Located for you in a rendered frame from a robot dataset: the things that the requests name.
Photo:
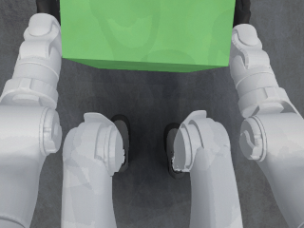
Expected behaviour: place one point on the left robot foot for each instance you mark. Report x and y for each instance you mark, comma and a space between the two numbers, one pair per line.
123, 125

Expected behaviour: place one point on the left robot shin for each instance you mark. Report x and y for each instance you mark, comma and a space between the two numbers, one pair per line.
89, 117

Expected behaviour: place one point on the right robot upper arm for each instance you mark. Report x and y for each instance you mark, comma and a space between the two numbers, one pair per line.
276, 143

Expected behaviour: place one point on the right robot forearm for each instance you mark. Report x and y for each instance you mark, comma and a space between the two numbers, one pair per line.
254, 79

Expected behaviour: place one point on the left robot hand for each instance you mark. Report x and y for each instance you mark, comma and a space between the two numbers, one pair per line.
51, 7

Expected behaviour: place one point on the left robot upper arm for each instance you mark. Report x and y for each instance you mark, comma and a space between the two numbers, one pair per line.
28, 134

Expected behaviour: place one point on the carton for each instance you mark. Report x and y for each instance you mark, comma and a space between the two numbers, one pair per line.
148, 35

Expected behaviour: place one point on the left robot forearm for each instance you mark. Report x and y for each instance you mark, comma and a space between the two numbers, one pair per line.
37, 69

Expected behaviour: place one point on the right robot hand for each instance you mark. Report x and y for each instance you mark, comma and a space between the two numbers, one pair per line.
242, 12

